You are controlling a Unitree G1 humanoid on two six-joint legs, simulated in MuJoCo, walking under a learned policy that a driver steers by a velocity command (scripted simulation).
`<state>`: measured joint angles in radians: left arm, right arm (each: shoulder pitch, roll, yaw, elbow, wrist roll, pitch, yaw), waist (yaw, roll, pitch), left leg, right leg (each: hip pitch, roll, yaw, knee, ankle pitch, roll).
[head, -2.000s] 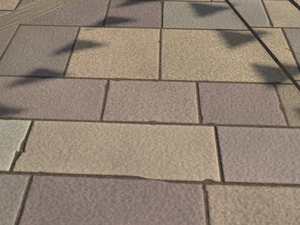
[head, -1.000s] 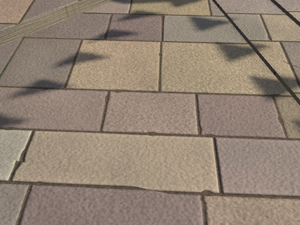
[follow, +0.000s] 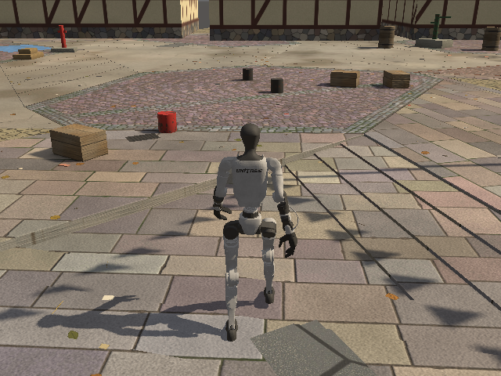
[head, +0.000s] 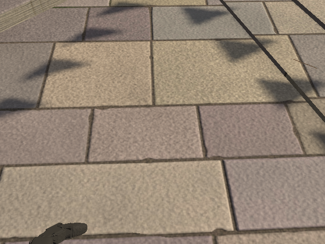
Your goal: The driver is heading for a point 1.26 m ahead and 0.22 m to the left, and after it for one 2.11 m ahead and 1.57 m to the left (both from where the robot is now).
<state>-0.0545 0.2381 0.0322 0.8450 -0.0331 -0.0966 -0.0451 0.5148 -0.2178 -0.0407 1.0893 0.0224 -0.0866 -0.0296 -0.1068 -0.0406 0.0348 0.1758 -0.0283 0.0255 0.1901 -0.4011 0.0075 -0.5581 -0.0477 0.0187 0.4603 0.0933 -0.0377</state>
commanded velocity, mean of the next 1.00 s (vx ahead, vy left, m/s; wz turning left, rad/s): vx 0.49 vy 0.00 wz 0.01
